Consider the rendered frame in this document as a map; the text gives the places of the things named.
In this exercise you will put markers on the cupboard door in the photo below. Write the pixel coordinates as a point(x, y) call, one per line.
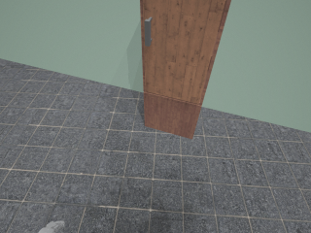
point(183, 34)

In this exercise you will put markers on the left robot hand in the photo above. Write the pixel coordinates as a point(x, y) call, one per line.
point(52, 227)

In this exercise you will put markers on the handle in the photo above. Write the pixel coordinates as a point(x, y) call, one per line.
point(147, 29)

